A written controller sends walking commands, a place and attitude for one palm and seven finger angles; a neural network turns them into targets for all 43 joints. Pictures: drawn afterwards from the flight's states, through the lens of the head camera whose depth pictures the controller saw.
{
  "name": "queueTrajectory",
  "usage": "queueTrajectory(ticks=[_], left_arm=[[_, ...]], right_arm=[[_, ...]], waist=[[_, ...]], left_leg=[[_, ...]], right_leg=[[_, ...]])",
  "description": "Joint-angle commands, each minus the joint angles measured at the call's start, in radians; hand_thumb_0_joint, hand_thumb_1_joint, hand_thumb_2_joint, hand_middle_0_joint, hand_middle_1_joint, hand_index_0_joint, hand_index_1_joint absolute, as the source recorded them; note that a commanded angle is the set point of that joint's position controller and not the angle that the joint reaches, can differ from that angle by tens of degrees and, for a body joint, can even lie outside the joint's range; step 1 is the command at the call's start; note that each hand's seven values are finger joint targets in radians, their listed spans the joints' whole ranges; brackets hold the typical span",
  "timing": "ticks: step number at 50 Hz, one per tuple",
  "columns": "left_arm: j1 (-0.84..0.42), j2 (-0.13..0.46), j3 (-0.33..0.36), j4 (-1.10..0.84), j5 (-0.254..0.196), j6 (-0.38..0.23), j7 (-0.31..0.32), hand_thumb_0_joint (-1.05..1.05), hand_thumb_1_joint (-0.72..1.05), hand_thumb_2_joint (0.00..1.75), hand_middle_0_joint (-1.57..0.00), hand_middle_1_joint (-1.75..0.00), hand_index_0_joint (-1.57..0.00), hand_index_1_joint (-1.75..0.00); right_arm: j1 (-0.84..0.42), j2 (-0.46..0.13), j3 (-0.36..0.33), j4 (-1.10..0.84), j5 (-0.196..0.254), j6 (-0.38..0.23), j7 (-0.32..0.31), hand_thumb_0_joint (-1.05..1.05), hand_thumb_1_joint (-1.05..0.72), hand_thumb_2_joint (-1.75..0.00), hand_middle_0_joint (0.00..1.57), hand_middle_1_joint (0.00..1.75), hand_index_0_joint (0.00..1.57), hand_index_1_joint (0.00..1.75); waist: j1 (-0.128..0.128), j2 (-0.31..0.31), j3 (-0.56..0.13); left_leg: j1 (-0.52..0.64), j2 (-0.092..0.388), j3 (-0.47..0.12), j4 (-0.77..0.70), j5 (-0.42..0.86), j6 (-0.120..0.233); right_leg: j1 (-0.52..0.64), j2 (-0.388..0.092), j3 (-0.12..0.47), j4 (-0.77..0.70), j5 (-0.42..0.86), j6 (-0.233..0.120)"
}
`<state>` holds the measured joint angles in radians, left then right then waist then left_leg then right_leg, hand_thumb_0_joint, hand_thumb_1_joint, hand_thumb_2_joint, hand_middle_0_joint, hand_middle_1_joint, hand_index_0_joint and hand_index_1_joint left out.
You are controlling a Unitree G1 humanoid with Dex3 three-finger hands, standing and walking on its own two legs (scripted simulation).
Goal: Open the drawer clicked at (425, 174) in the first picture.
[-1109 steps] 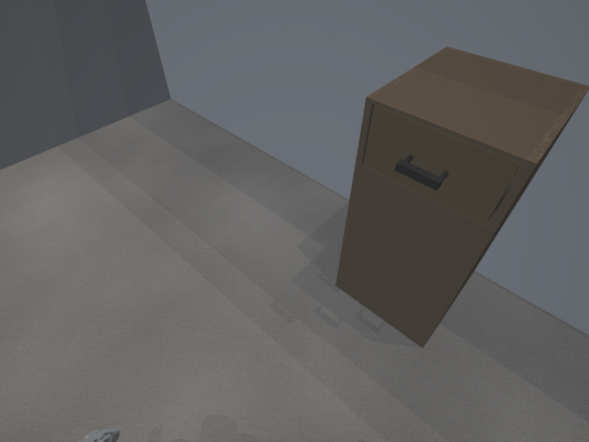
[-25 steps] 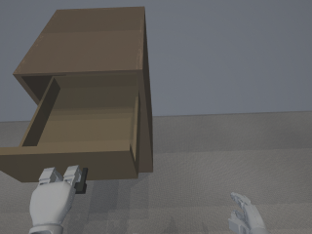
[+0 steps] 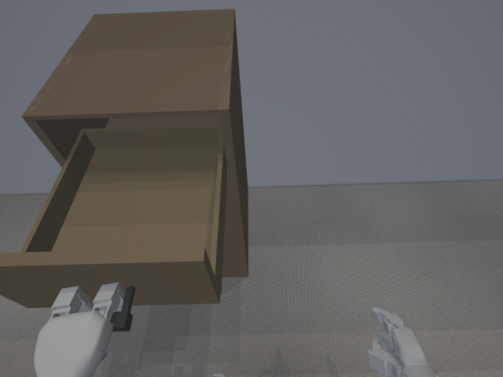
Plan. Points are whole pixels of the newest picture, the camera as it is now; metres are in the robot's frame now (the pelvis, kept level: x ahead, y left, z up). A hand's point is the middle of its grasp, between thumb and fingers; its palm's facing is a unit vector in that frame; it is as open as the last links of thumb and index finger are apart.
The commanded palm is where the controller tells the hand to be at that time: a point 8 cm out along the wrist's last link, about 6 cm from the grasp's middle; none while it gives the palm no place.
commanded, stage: pull the drawer open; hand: left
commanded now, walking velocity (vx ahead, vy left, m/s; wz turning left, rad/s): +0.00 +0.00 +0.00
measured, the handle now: (96, 307) +0.21 +0.26 +0.01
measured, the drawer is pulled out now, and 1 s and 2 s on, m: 0.30 0.30 0.29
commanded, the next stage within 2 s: open the thumb to release the handle in 0.18 s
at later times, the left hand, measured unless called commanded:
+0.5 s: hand (99, 343) +0.17 +0.25 -0.02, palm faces +0.01 -0.04 -1.00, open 6.4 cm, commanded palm +0.15 +0.25 +0.03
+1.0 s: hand (99, 345) +0.17 +0.25 -0.02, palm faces -0.02 -0.06 -1.00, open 13.3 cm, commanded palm +0.16 +0.25 +0.03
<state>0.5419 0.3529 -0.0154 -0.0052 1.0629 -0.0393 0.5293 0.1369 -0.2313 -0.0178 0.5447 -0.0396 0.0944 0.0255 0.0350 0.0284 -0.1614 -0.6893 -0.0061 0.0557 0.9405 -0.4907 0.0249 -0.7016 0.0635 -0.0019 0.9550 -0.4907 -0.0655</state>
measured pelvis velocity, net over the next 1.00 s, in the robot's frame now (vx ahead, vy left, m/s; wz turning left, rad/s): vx -0.03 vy -0.02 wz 0.04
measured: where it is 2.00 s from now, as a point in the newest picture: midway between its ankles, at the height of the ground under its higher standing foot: outside the picture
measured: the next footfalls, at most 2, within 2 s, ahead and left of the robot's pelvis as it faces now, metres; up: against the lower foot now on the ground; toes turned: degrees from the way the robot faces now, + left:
none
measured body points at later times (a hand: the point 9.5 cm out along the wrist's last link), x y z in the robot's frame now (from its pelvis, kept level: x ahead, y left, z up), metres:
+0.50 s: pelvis -0.01 -0.01 +0.00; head +0.04 -0.03 +0.44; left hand +0.16 +0.24 +0.04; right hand +0.19 -0.23 -0.12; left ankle -0.02 +0.10 -0.68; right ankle -0.02 -0.08 -0.68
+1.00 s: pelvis -0.03 -0.02 +0.00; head +0.01 -0.04 +0.45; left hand +0.16 +0.25 +0.04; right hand +0.16 -0.24 -0.11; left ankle -0.02 +0.10 -0.68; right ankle -0.02 -0.08 -0.68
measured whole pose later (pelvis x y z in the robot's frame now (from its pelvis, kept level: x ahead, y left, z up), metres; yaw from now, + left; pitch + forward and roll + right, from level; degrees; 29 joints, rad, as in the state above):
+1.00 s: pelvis -0.03 -0.02 +0.00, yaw +2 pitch +12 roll +1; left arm 0.28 0.36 -0.03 0.21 1.05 -0.05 0.49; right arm 0.14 -0.23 -0.03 0.62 -0.02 0.06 -0.06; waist 0.06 0.05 -0.13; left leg -0.71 -0.01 0.01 0.92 -0.42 0.00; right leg -0.70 0.06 -0.05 0.93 -0.43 -0.09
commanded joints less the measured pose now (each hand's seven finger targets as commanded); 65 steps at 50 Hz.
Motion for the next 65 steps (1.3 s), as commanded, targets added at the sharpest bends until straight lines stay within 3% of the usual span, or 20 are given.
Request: queueTrajectory(ticks=[1,7,13,14,15,16,19,22,26,32,34,38,41,43,44,52,56,58,62,65], left_arm=[[0.125,0.129,0.123,-0.176,-0.009,0.005,0.056,0.00,0.90,0.90,-0.40,-1.35,-0.40,-1.35],[0.096,0.143,0.141,-0.181,-0.011,0.002,0.063,0.00,0.90,0.90,-0.40,-1.35,-0.40,-1.35],[0.093,0.140,0.138,-0.155,-0.011,0.010,0.061,0.00,0.90,0.90,-0.40,-1.35,-0.40,-1.35],[-0.225,0.165,0.120,-0.163,0.010,0.012,0.065,0.00,0.90,0.90,-0.40,-1.35,-0.40,-1.35],[-0.193,0.163,0.145,-0.142,0.015,0.011,0.072,0.00,0.83,0.87,-0.40,-1.34,-0.40,-1.34],[-0.198,0.170,0.147,-0.123,0.014,0.015,0.076,0.00,0.76,0.84,-0.39,-1.34,-0.39,-1.34],[-0.156,0.163,0.142,-0.085,0.005,0.029,0.073,0.00,0.55,0.75,-0.38,-1.31,-0.38,-1.31],[-0.211,0.162,0.118,-0.090,0.009,0.052,0.062,0.00,0.34,0.66,-0.36,-1.29,-0.36,-1.29],[-0.257,0.173,0.109,-0.040,0.000,0.069,0.034,0.00,0.06,0.54,-0.34,-1.26,-0.34,-1.26],[-0.351,0.199,0.115,0.016,-0.011,0.050,-0.003,0.00,-0.36,0.36,-0.31,-1.22,-0.31,-1.22],[-0.370,0.220,0.132,0.031,-0.009,0.034,-0.010,0.00,-0.50,0.30,-0.30,-1.20,-0.30,-1.20],[-0.406,0.216,0.127,0.050,-0.008,0.012,-0.008,0.00,-0.50,0.30,-0.30,-1.20,-0.30,-1.20],[-0.434,0.217,0.133,0.069,-0.014,0.001,-0.004,0.00,-0.50,0.30,-0.30,-1.20,-0.30,-1.20],[-0.427,0.197,0.114,0.077,-0.015,-0.009,-0.003,0.00,-0.50,0.30,-0.30,-1.20,-0.30,-1.20],[-0.315,0.152,0.091,0.051,-0.022,-0.008,-0.005,0.00,-0.50,0.30,-0.30,-1.20,-0.30,-1.20],[-0.470,0.200,0.112,0.069,-0.005,-0.009,0.004,0.00,-0.50,0.30,-0.30,-1.20,-0.30,-1.20],[-0.450,0.221,0.140,0.082,-0.007,-0.001,0.013,0.00,-0.50,0.30,-0.30,-1.20,-0.30,-1.20],[-0.459,0.187,0.102,0.074,-0.008,0.006,0.013,0.00,-0.50,0.30,-0.30,-1.20,-0.30,-1.20],[-0.479,0.248,0.149,-0.006,-0.017,0.017,0.017,0.00,-0.50,0.30,-0.30,-1.20,-0.30,-1.20],[-0.455,0.234,0.138,-0.057,-0.036,0.020,0.011,0.00,-0.50,0.30,-0.30,-1.20,-0.30,-1.20]], right_arm=[[-0.100,-0.104,-0.038,-0.155,-0.005,-0.041,-0.005,0.00,-0.90,-0.90,0.20,0.30,0.20,0.30],[-0.098,-0.104,-0.038,-0.152,-0.011,-0.040,-0.012,0.00,-0.90,-0.90,0.20,0.30,0.20,0.30],[-0.093,-0.100,-0.040,-0.150,-0.002,-0.041,-0.020,0.00,-0.90,-0.90,0.20,0.30,0.20,0.30],[-0.104,-0.116,-0.037,-0.111,-0.013,-0.031,-0.030,0.00,-0.90,-0.90,0.20,0.30,0.20,0.30],[-0.087,-0.105,-0.048,-0.119,-0.013,-0.041,-0.039,0.00,-0.90,-0.90,0.20,0.30,0.20,0.30],[-0.086,-0.109,-0.042,-0.118,-0.012,-0.043,-0.045,0.00,-0.90,-0.90,0.20,0.30,0.20,0.30],[-0.087,-0.105,-0.043,-0.114,-0.006,-0.043,-0.049,0.00,-0.90,-0.90,0.20,0.30,0.20,0.30],[-0.100,-0.102,-0.040,-0.113,0.000,-0.037,-0.058,0.00,-0.90,-0.90,0.20,0.30,0.20,0.30],[-0.115,-0.104,-0.032,-0.104,0.012,-0.035,-0.072,0.00,-0.90,-0.90,0.20,0.30,0.20,0.30],[-0.128,-0.095,-0.021,-0.085,0.014,-0.044,-0.090,0.00,-0.90,-0.90,0.20,0.30,0.20,0.30],[-0.124,-0.093,-0.023,-0.081,0.015,-0.049,-0.094,0.00,-0.90,-0.90,0.20,0.30,0.20,0.30],[-0.112,-0.091,-0.032,-0.074,0.018,-0.058,-0.095,0.00,-0.90,-0.90,0.20,0.30,0.20,0.30],[-0.106,-0.092,-0.033,-0.070,0.019,-0.065,-0.096,0.00,-0.90,-0.90,0.20,0.30,0.20,0.30],[-0.109,-0.090,-0.037,-0.072,0.020,-0.073,-0.096,0.00,-0.90,-0.90,0.20,0.30,0.20,0.30],[-0.108,-0.086,-0.040,-0.085,0.015,-0.076,-0.088,0.00,-0.90,-0.90,0.20,0.30,0.20,0.30],[-0.105,-0.096,-0.037,-0.063,0.017,-0.080,-0.093,0.00,-0.90,-0.90,0.20,0.30,0.20,0.30],[-0.093,-0.099,-0.042,-0.054,0.018,-0.079,-0.095,0.00,-0.90,-0.90,0.20,0.30,0.20,0.30],[-0.094,-0.098,-0.042,-0.056,0.021,-0.077,-0.093,0.00,-0.90,-0.90,0.20,0.30,0.20,0.30],[-0.108,-0.099,-0.039,-0.068,0.022,-0.070,-0.100,0.00,-0.90,-0.90,0.20,0.30,0.20,0.30],[-0.114,-0.094,-0.036,-0.075,0.026,-0.072,-0.103,0.00,-0.90,-0.90,0.20,0.30,0.20,0.30]], waist=[[0.044,0.003,-0.154],[0.047,-0.010,-0.201],[0.042,-0.006,-0.166],[-0.027,-0.029,-0.166],[0.003,0.006,-0.174],[-0.009,-0.005,-0.153],[0.015,-0.024,-0.202],[0.014,-0.018,-0.218],[0.004,-0.044,-0.149],[0.004,-0.075,-0.114],[0.013,-0.040,-0.115],[0.006,0.000,-0.121],[-0.002,-0.044,-0.124],[0.004,-0.038,-0.113],[0.030,-0.047,-0.146],[-0.005,-0.046,-0.111],[0.004,-0.061,-0.171],[-0.002,-0.034,-0.157],[0.016,-0.023,-0.211],[0.014,-0.007,-0.191]], left_leg=[[0.138,-0.031,-0.067,-0.077,0.386,0.002],[0.139,-0.040,-0.060,-0.061,0.371,0.003],[0.128,-0.039,-0.062,-0.064,0.358,0.004],[0.109,-0.035,-0.071,-0.038,0.313,0.006],[0.112,-0.035,-0.065,-0.045,0.288,0.007],[0.105,-0.035,-0.071,-0.047,0.277,0.008],[0.119,-0.041,-0.060,-0.055,0.281,0.007],[0.128,-0.043,-0.058,-0.071,0.277,0.006],[0.104,-0.042,-0.058,-0.092,0.229,0.012],[0.055,-0.049,-0.049,-0.098,0.161,0.016],[0.046,-0.053,-0.049,-0.098,0.145,0.014],[0.065,-0.052,-0.050,-0.097,0.141,0.014],[0.044,-0.050,-0.052,-0.092,0.130,0.015],[0.034,-0.054,-0.053,-0.087,0.121,0.015],[0.054,-0.054,-0.050,-0.100,0.141,0.012],[0.021,-0.050,-0.049,-0.081,0.110,0.015],[0.027,-0.050,-0.053,-0.078,0.146,0.015],[0.044,-0.050,-0.053,-0.087,0.142,0.015],[0.091,-0.051,-0.052,-0.110,0.174,0.017],[0.134,-0.049,-0.053,-0.134,0.194,0.017]], right_leg=[[0.108,-0.015,0.051,-0.115,0.472,0.001],[0.117,-0.020,0.073,-0.111,0.498,0.004],[0.117,-0.017,0.067,-0.118,0.498,0.005],[0.044,-0.027,0.074,-0.116,0.456,0.014],[0.062,-0.026,0.056,-0.120,0.414,0.014],[0.050,-0.023,0.055,-0.127,0.394,0.011],[0.092,-0.024,0.058,-0.135,0.404,0.013],[0.113,-0.027,0.064,-0.148,0.397,0.016],[0.126,-0.029,0.073,-0.191,0.345,0.018],[0.152,-0.048,0.118,-0.245,0.255,0.031],[0.154,-0.051,0.136,-0.256,0.208,0.028],[0.138,-0.047,0.133,-0.260,0.175,0.021],[0.136,-0.050,0.128,-0.262,0.150,0.024],[0.130,-0.052,0.142,-0.269,0.131,0.024],[0.156,-0.052,0.138,-0.268,0.162,0.022],[0.109,-0.057,0.140,-0.267,0.113,0.026],[0.147,-0.050,0.129,-0.239,0.198,0.024],[0.127,-0.048,0.115,-0.239,0.193,0.025],[0.180,-0.045,0.112,-0.243,0.230,0.025],[0.192,-0.044,0.096,-0.260,0.252,0.026]])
